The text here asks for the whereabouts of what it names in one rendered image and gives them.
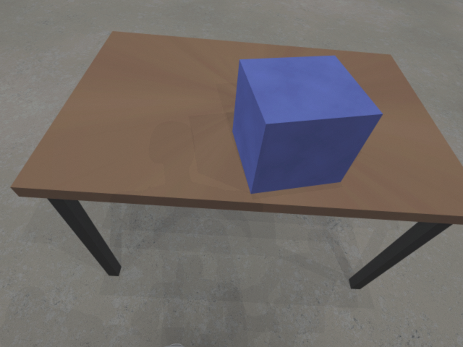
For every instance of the table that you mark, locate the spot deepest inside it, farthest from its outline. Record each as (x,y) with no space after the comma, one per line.
(151,122)

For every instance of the carton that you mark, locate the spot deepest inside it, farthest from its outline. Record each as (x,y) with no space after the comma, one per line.
(299,121)

